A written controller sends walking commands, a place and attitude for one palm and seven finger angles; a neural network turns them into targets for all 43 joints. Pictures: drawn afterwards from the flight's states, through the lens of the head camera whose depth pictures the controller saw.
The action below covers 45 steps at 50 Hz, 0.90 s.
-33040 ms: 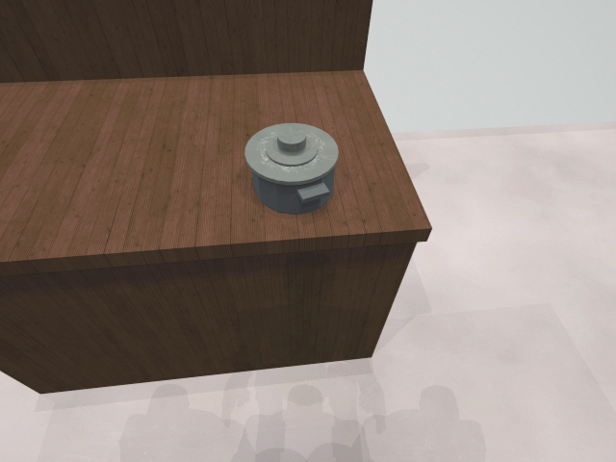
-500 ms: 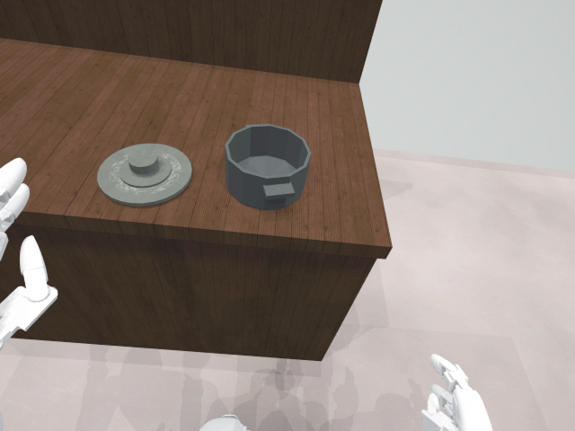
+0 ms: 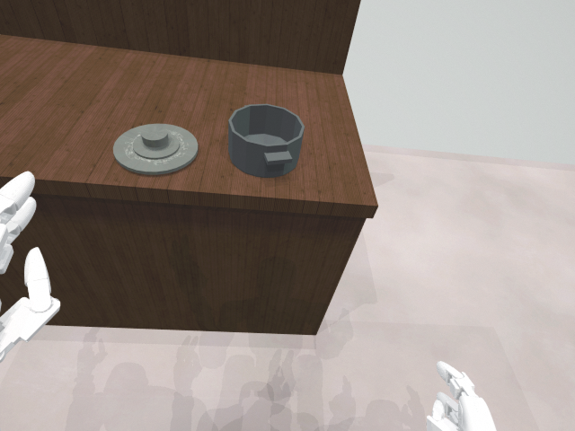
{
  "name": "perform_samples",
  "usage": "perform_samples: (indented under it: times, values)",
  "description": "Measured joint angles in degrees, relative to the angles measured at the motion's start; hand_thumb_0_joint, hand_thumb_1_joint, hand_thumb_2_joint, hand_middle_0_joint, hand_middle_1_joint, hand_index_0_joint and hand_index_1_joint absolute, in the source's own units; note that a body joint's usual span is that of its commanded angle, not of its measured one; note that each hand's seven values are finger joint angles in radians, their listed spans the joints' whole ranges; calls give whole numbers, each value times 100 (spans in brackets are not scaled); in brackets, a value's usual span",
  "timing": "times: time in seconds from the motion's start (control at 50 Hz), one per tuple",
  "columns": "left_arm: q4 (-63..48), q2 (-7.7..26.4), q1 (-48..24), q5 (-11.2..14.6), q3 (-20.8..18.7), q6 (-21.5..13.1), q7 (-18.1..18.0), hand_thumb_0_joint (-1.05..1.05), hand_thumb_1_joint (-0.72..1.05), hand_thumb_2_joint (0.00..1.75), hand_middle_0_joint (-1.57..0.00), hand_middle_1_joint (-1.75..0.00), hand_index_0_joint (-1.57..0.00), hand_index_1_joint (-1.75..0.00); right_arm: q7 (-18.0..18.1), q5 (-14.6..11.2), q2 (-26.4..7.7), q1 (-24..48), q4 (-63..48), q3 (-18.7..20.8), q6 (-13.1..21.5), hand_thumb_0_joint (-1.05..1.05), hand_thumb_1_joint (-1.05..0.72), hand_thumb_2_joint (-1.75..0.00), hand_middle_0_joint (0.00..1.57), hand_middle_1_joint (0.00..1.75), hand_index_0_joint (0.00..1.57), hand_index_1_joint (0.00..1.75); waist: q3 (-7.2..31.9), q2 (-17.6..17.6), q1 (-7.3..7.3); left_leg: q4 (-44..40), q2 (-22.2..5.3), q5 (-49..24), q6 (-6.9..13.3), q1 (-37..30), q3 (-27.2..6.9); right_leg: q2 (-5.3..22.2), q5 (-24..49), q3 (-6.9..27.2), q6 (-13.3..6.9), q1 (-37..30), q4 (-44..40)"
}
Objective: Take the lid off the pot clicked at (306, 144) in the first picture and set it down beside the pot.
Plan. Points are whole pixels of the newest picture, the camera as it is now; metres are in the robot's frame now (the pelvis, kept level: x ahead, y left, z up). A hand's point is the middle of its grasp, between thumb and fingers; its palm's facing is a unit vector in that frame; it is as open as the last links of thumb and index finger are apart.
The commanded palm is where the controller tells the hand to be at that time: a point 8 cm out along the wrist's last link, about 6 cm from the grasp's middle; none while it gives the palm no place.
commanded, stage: stop stepping back and stand still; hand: left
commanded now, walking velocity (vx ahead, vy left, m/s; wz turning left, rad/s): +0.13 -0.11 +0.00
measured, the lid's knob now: (155, 136) +0.68 +0.29 +0.01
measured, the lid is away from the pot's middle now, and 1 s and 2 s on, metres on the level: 0.24 0.24 0.24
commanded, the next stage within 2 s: let the arm hang, fingers relaxed in 1.56 s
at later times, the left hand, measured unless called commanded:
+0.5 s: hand out of the picture +0.12 +0.27 +0.17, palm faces +0.36 -0.87 -0.33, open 7.4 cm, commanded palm +0.06 +0.32 +0.20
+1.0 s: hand out of the picture +0.02 +0.21 -0.17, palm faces +0.09 -0.99 -0.13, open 6.9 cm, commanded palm none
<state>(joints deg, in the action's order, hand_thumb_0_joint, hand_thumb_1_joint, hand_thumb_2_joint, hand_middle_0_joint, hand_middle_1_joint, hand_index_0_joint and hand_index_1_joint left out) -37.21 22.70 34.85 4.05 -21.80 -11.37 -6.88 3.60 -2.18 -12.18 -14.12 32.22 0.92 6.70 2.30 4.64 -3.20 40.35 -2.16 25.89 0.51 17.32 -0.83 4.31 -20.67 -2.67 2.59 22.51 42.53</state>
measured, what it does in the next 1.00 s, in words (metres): steps on the spot: right foot, then left foot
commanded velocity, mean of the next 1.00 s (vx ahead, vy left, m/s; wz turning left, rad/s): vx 0.11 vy -0.05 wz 0.00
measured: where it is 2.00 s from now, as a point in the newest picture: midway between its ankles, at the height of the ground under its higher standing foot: outside the picture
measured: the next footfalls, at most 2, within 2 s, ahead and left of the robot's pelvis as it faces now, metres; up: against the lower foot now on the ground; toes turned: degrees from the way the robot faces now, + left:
right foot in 0.22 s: +0.01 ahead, -0.09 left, +0.00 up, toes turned -3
left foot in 0.46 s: -0.01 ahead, +0.13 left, +0.00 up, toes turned +9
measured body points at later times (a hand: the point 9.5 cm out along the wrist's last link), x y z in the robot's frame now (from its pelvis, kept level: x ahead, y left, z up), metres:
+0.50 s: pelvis -0.07 +0.03 +0.01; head -0.07 +0.08 +0.45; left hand +0.09 +0.32 +0.19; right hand +0.08 -0.21 -0.05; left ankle -0.06 +0.14 -0.72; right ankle -0.05 -0.09 -0.69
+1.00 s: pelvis -0.02 +0.03 +0.01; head +0.01 +0.08 +0.45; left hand +0.01 +0.26 -0.16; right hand +0.01 -0.23 -0.11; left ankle -0.06 +0.14 -0.71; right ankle -0.04 -0.11 -0.68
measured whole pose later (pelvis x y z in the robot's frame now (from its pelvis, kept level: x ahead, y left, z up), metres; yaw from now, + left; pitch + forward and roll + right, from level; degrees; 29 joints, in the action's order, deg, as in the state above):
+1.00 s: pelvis -0.02 +0.03 +0.01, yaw +5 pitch +2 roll -1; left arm 48.4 12.5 16.9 -0.5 -3.0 3.6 -0.6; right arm 1.0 2.2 -10.2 -21.7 48.7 1.4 0.5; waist -2.1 5.5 -2.4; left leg 41.2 -1.0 23.8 0.8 19.1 -0.5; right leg 0.5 -30.9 -0.7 0.0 24.0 54.1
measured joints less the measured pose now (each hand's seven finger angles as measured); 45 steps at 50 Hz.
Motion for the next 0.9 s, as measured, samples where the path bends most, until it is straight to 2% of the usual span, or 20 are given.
perform_samples:
  times: [0.04, 0.1, 0.16, 0.2, 0.24, 0.28, 0.34, 0.4, 0.46, 0.5, 0.54, 0.58, 0.62, 0.66, 0.7, 0.74, 0.76, 0.82, 0.86, 0.9]
  values:
    - [-158, 159, 74, 11, -193, -54, -65, 1, 89, 90, -21, -31, -21, -30, -36, 30, 189, 149, 22, 28, 138, 2, -90, -90, 20, 30, 20, 30, -293, 335, 168, -35, 139, -120, -51, -122, 291, -37, -355, 346, -96, 177, 477]
    - [-325, 256, 144, -10, -229, -11, -39, 1, 89, 90, -21, -31, -21, -30, -149, 105, 318, 54, -71, 1, 349, 1, -90, -90, 20, 30, 19, 30, -336, 167, 63, -232, 90, -471, -50, -150, 207, -381, -681, 270, -109, 189, 776]
    - [-362, 382, 145, -36, -258, -102, 7, 1, 89, 90, -21, -31, -21, -30, -299, 74, 313, -111, -116, -65, 362, 1, -90, -90, 20, 30, 20, 30, -275, -138, 21, -373, 54, -684, -52, -91, 28, -580, -258, 80, -171, -126, 197]
    - [-270, 491, 228, -24, -367, -176, 25, 1, 89, 90, -21, -31, -21, -30, -342, 40, 265, -178, -154, -124, 232, 1, -90, -90, 20, 30, 20, 30, -209, -282, 74, -179, 59, -635, -60, 49, 24, -609, 25, -60, -208, -504, -504]
    - [-11, 470, 184, -32, -358, -227, 85, 1, 89, 90, -21, -31, -21, -30, -330, 14, 156, -134, -119, -115, 51, 1, -90, -90, 20, 30, 20, 30, -227, -567, 118, 415, -3, -179, 30, 345, -50, -701, 242, -174, -393, -534, -614]
    - [312, 369, 19, -29, -202, -199, 178, 1, 89, 90, -21, -31, -21, -31, -301, -3, 79, -76, 74, -35, -140, 1, -90, -90, 20, 30, 20, 30, -265, -729, 144, 1680, 118, 170, 81, 794, -133, -697, 223, -294, -484, -480, -435]
    - [659, 77, -40, -25, -62, -98, 249, 1, 89, 90, -21, -31, -21, -31, -275, 23, 67, -97, 364, -11, -364, 1, -90, -90, 20, 30, 20, 30, -122, -557, 312, 2867, 246, 36, 115, 1154, 39, -601, 260, -193, -511, -434, -467]
    - [647, -176, 33, -73, 38, 62, 193, 1, 89, 90, -21, -31, -21, -31, -168, 64, 108, -220, 346, -68, -381, 2, -90, -90, 20, 30, 20, 30, 8, -254, 352, 2079, 86, 42, 196, 859, 231, -455, 321, -167, -508, -372, -596]
    - [209, -292, 82, -114, 224, 134, 31, 1, 89, 90, -21, -31, -21, -30, -27, 115, -9, -296, 142, -98, -71, 2, -90, -90, 20, 30, 20, 30, -7, -220, 312, -30, -84, 39, 307, 148, 100, -400, -165, -294, -450, -80, -211]
    - [-1, -181, 3, -153, 241, 141, -92, 1, 89, 90, -21, -31, -21, -30, 16, 145, 104, -156, 165, -67, 116, 2, -90, -90, 20, 30, 20, 30, -219, -45, 297, 55, 11, -319, 172, 203, 173, -484, -651, 94, -418, 256, 850]
    - [-110, 7, -42, -155, 192, 118, -132, 1, 89, 90, -21, -31, -21, -30, -54, 141, 276, -134, 203, -74, 265, 2, -90, -90, 20, 30, 20, 30, -270, 65, 254, -137, 78, -577, 97, 79, 206, -600, -608, 296, -348, 463, 1763]
    - [-196, 175, -49, -136, 106, 121, -158, 2, 89, 90, -21, -31, -21, -30, -144, 132, 388, -198, 198, -119, 344, 2, -90, -90, 20, 30, 20, 30, -198, 17, 164, -471, 85, -789, 68, -25, 108, -641, -509, 253, -288, 493, 1935]
    - [-229, 273, -2, -102, -25, 68, -172, 1, 89, 90, -21, -31, -21, -31, -205, 125, 436, -238, 186, -177, 358, 1, -90, -90, 20, 30, 20, 30, -143, -116, 130, -795, 38, -954, 39, -124, 32, -603, -401, 129, -272, 321, 1340]
    - [625, 194, -465, -384, 254, 7, 60, 1, 89, 90, -21, -31, -21, -30, -320, 232, 294, -233, 336, -86, 336, 1, -90, -90, 20, 30, 20, 30, 4, -485, 155, -788, -8, -992, 30, 42, -123, -474, -500, -85, -225, 114, 490]
    - [2000, -89, -1055, -577, 670, 404, 352, 0, 89, 90, -21, -31, -21, -30, -384, 326, 87, -117, 544, -7, 44, 1, -90, -90, 20, 30, 20, 30, 128, -796, 211, -542, 17, -871, 41, 221, -179, -360, -393, -108, -222, -163, -304]
    - [3442, -254, -1470, -661, 962, 809, 514, 0, 90, 90, -20, -30, -20, -30, -426, 353, 39, -29, 680, 14, -262, 1, -90, -90, 20, 30, 20, 30, 206, -683, 236, -188, 210, -657, 51, 375, -53, -171, 115, 73, -329, -439, -844]
    - [4175, -385, -1649, -690, 1104, 970, 559, 0, 90, 90, -20, -30, -20, -30, -444, 351, 10, 17, 762, 29, -372, 1, -90, -90, 20, 30, 20, 30, 202, -664, 254, 54, 233, -514, 45, 465, -18, -140, 223, 124, -262, -381, -723]
    - [6046, -814, -1902, -685, 1593, 1421, 649, 0, 91, 90, -20, -30, -20, -30, -451, 352, -50, -56, 994, 112, -617, 1, -90, -90, 20, 30, 20, 30, 97, -649, 94, 562, 157, -114, 82, 513, 16, -118, -178, -27, -27, -385, -152]
    - [6922, -1027, -1819, -646, 1825, 1559, 654, 1, 91, 90, -20, -30, -20, -30, -441, 383, -12, -185, 1168, 117, -716, 1, -90, -90, 20, 30, 20, 30, 17, -381, 87, 624, 161, -109, 66, 381, 93, -69, -415, 7, 21, -448, 59]
    - [7620, -1185, -1660, -596, 1977, 1651, 694, 1, 91, 90, -20, -30, -20, -30, -436, 416, 37, -349, 1284, 83, -719, 1, -90, -90, 20, 30, 20, 30, -23, -92, 82, 621, 177, 27, 72, 319, 181, -71, -553, 106, -77, -361, 297]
